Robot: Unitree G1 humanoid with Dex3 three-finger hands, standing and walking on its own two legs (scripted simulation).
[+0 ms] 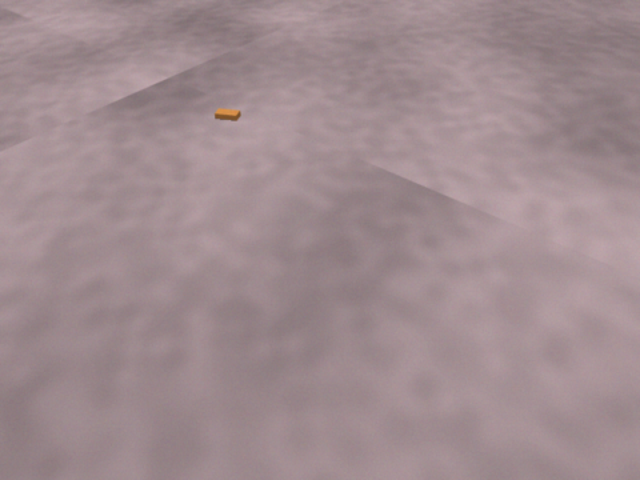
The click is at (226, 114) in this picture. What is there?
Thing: flat box
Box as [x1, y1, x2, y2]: [215, 108, 240, 120]
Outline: 215,112 216,118 236,120 240,115 239,110 219,108
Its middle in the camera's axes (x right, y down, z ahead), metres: -0.58 -0.82 +2.47
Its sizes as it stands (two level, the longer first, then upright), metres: 0.146 0.069 0.033
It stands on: the floor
